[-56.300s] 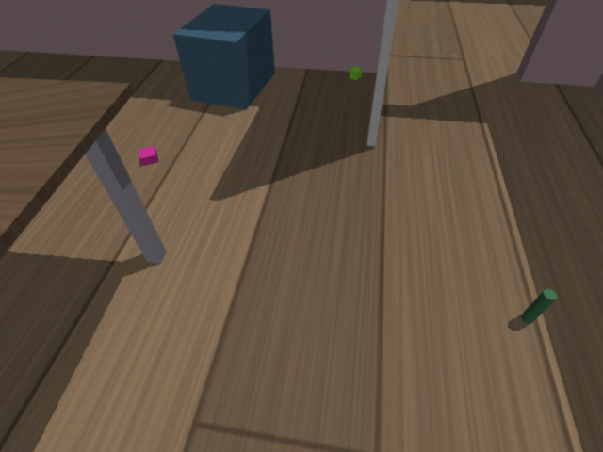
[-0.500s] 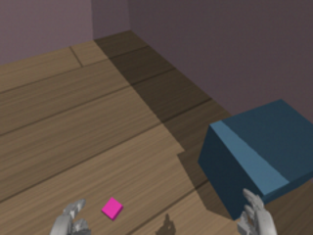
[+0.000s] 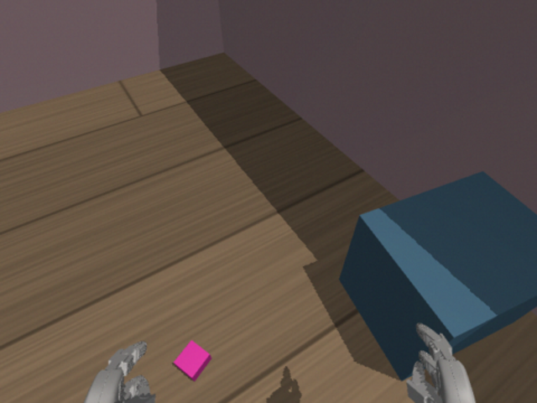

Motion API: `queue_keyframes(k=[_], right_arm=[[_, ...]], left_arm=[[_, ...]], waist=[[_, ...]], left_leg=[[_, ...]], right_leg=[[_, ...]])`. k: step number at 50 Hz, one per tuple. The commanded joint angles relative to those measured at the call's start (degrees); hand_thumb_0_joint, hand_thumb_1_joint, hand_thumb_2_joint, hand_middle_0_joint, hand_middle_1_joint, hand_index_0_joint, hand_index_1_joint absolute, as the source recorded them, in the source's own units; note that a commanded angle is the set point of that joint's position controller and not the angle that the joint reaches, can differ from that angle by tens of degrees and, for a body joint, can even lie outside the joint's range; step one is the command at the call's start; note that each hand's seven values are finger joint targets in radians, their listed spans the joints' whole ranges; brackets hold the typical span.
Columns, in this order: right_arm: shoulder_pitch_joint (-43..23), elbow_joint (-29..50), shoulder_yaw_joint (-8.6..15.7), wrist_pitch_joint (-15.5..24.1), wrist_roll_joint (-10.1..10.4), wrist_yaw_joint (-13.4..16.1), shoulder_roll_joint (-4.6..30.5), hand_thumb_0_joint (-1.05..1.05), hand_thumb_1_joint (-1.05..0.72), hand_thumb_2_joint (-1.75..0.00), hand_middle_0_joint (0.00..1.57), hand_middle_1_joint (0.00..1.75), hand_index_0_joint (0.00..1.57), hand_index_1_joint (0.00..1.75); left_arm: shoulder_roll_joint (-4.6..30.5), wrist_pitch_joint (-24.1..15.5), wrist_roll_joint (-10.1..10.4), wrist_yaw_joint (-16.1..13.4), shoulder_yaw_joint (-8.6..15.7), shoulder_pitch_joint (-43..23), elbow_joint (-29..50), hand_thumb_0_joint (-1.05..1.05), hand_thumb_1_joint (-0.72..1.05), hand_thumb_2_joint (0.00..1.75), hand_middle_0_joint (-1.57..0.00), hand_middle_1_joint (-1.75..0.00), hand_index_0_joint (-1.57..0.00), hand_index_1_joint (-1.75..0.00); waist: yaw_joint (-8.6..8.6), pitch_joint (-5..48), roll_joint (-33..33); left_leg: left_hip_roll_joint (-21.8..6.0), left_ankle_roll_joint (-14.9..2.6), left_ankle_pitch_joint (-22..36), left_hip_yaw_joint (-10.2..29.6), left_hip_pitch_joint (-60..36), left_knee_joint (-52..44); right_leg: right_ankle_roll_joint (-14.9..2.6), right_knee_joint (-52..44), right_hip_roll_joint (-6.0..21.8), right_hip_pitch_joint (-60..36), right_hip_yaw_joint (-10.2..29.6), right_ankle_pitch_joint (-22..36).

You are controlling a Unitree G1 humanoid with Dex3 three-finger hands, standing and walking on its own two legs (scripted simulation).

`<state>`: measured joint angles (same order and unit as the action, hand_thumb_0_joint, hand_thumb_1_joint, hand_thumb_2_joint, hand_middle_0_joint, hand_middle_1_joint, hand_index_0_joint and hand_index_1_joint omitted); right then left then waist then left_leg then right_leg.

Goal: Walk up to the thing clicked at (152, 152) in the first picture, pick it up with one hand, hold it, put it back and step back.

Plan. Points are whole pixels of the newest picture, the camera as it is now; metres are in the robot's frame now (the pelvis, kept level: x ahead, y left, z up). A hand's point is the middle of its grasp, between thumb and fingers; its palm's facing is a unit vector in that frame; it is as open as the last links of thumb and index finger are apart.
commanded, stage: home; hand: left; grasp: from above
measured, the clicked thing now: (193, 360) +0.40 +0.27 -0.69
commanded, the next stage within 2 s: stand in 0.04 s
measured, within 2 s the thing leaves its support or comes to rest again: neither
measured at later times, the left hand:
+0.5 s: hand out of the picture +0.07 +0.24 -0.11, palm faces +0.03 -0.94 -0.34, open 7.4 cm
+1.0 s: hand out of the picture +0.04 +0.24 -0.10, palm faces +0.04 -0.94 -0.35, open 7.4 cm
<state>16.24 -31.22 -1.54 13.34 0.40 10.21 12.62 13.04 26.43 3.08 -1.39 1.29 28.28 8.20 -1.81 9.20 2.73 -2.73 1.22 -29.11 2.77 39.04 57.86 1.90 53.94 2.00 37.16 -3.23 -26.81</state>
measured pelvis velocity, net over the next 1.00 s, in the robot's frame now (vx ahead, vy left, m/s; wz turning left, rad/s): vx -0.01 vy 0.00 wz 0.02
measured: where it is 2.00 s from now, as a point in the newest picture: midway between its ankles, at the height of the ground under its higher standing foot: outside the picture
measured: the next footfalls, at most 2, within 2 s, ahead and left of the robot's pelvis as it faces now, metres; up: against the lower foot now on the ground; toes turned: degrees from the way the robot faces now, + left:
none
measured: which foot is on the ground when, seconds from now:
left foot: down 0.00-1.00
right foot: down 0.00-1.00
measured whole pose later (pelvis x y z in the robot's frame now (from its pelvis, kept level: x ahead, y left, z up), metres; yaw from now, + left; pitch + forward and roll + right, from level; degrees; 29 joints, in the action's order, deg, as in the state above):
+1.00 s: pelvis -0.01 +0.00 +0.06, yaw +1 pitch -4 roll +0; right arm 8.1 -64.0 1.5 0.0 -1.4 0.7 17.4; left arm 17.3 -0.2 -1.6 -1.8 1.1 9.3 -64.0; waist 1.1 -3.6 0.8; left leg -0.4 0.7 -11.9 1.4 6.9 22.4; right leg 2.4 21.5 3.8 6.2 -3.4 -11.5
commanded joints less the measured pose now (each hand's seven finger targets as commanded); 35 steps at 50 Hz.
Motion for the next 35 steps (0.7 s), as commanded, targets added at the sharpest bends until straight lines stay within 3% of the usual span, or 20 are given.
queue_keyframes(k=[1,3,4,6,7,8,9,11,14,16,19,24,29,35], right_arm=[[-3.45,9.51,3.28,3.19,0.13,0.80,7.00,0.00,-0.90,-0.90,0.20,0.30,0.20,0.30],[-3.35,9.15,3.44,2.96,0.00,0.81,7.09,0.00,-0.90,-0.90,0.20,0.30,0.20,0.30],[-3.45,9.23,3.28,2.98,0.04,0.79,6.92,0.00,-0.90,-0.90,0.20,0.30,0.20,0.30],[-3.92,9.97,3.25,3.04,0.15,0.84,6.92,0.00,-0.90,-0.90,0.20,0.30,0.20,0.30],[-6.50,-4.58,5.25,-3.19,-6.57,-2.58,13.58,0.00,-0.90,-0.90,0.20,0.30,0.20,0.30],[-7.18,-5.55,6.31,-5.58,-6.82,-4.33,14.23,0.00,-0.90,-0.90,0.20,0.30,0.20,0.30],[-6.78,-3.90,6.57,-6.74,-7.22,-5.21,14.64,0.00,-0.90,-0.90,0.20,0.30,0.20,0.30],[-6.55,-6.78,6.43,-7.42,-5.34,-7.37,13.53,0.00,-0.90,-0.90,0.20,0.30,0.20,0.30],[-7.66,-9.24,6.76,-8.29,-3.18,-9.26,12.49,0.00,-0.90,-0.90,0.20,0.30,0.20,0.30],[-8.03,-11.56,6.83,-9.09,-3.46,-9.57,12.68,0.00,-0.90,-0.90,0.20,0.30,0.20,0.30],[-9.04,-13.90,7.08,-9.83,-3.70,-9.45,13.63,0.00,-0.90,-0.90,0.20,0.30,0.20,0.30],[-8.33,-18.17,6.80,-10.85,-2.99,-8.93,13.57,0.00,-0.90,-0.90,0.20,0.30,0.20,0.30],[-6.66,-22.45,6.46,-11.50,-2.48,-8.59,14.13,0.00,-0.90,-0.90,0.20,0.30,0.20,0.30],[-7.95,-25.94,6.00,-12.17,-1.95,-8.52,14.85,0.00,-0.90,-0.90,0.20,0.30,0.20,0.30]], left_arm=[[5.40,-2.68,-0.12,-0.14,3.82,-0.81,10.64,0.00,0.90,0.90,-0.20,-0.30,-0.20,-0.30],[6.81,-3.09,-0.51,-0.40,4.70,-1.35,11.60,0.00,0.90,0.90,-0.20,-0.30,-0.20,-0.30],[4.73,-2.58,-0.55,-0.21,3.13,0.78,8.02,0.00,0.90,0.90,-0.20,-0.30,-0.20,-0.30],[5.48,-2.74,-0.43,-0.34,3.69,-1.02,10.53,0.00,0.90,0.90,-0.20,-0.30,-0.20,-0.30],[10.22,-15.16,-7.05,-2.49,3.86,-17.67,-9.58,0.00,0.90,0.90,-0.20,-0.30,-0.20,-0.30],[11.47,-19.09,-7.27,-2.08,5.03,-12.36,-19.56,0.00,0.90,0.90,-0.20,-0.30,-0.20,-0.30],[12.37,-21.04,-6.99,-1.57,4.77,-11.00,-21.74,0.00,0.90,0.90,-0.20,-0.30,-0.20,-0.30],[12.56,-23.47,-7.28,-1.07,3.65,-12.51,-26.60,0.00,0.90,0.90,-0.20,-0.30,-0.20,-0.30],[12.19,-24.23,-6.13,-0.75,4.06,-15.48,-34.03,0.00,0.90,0.90,-0.20,-0.30,-0.20,-0.30],[11.85,-25.18,-6.02,-0.78,3.80,-17.67,-38.55,0.00,0.90,0.90,-0.20,-0.30,-0.20,-0.30],[10.93,-26.10,-5.91,-0.71,3.58,-16.88,-44.93,0.00,0.90,0.90,-0.20,-0.30,-0.20,-0.30],[12.63,-27.65,-5.69,-0.74,3.59,-16.65,-53.31,0.00,0.90,0.90,-0.20,-0.30,-0.20,-0.30],[13.71,-27.74,-5.05,-1.16,3.25,-17.52,-59.18,0.00,0.90,0.90,-0.20,-0.30,-0.20,-0.30],[14.20,-27.37,-5.00,-1.19,2.55,-17.27,-64.84,0.00,0.90,0.90,-0.20,-0.30,-0.20,-0.30]], waist=[[-0.43,5.65,-0.23],[-0.07,5.05,0.94],[-0.50,4.90,-0.52],[-0.29,4.59,-0.09],[3.50,-7.99,-5.57],[3.70,-4.06,-8.77],[2.69,-4.32,-7.74],[3.08,-1.24,-3.08],[3.55,-2.21,-5.35],[3.38,-3.96,-3.98],[3.93,-6.07,1.62],[3.32,-6.95,-2.60],[2.16,-7.24,-2.62],[2.66,-10.52,-2.08]], left_leg=[[2.03,-1.45,16.91,-0.45,-5.42,-8.87],[1.96,-1.22,16.83,-0.47,-5.31,-9.15],[1.98,-1.37,16.48,-0.62,-5.26,-8.97],[2.04,-1.49,15.16,-0.56,-4.86,-9.17],[0.70,-3.77,24.00,0.93,-5.03,-13.32],[1.19,-4.63,22.76,-0.59,-7.98,-13.04],[1.35,-4.71,20.62,0.34,-10.02,-13.72],[1.40,-4.75,21.08,0.52,-14.91,-15.48],[1.41,-4.23,18.17,0.66,-17.08,-17.78],[0.54,-4.50,15.26,1.78,-18.08,-21.05],[-1.66,-4.97,10.31,5.51,-18.25,-28.13],[-1.04,-3.82,19.62,3.31,-23.35,-28.78],[-1.69,-3.29,25.10,2.80,-27.55,-32.13],[-2.34,-2.79,21.51,3.50,-28.69,-36.86]], right_leg=[[-1.61,-7.26,-2.85,-4.14,-1.55,13.95],[-1.76,-7.01,-2.88,-3.80,-1.59,13.55],[-1.68,-7.29,-2.91,-3.49,-1.55,13.33],[-1.65,-7.70,-2.78,-3.45,-1.54,12.38],[-3.30,-10.46,1.64,-14.43,1.71,10.92],[-5.39,-13.10,2.80,-15.24,6.30,9.60],[-6.58,-14.25,2.76,-12.34,7.72,8.96],[-5.57,-12.64,3.52,-16.87,7.31,14.52],[-4.22,-16.07,3.76,-16.82,6.55,11.58],[-3.53,-17.77,3.57,-16.69,5.65,8.74],[-2.47,-18.47,1.93,-18.91,2.78,9.00],[-3.08,-25.20,4.05,-23.64,4.61,15.95],[-2.87,-28.87,4.84,-27.46,4.58,20.74],[-1.95,-32.86,4.53,-28.77,3.65,16.92]])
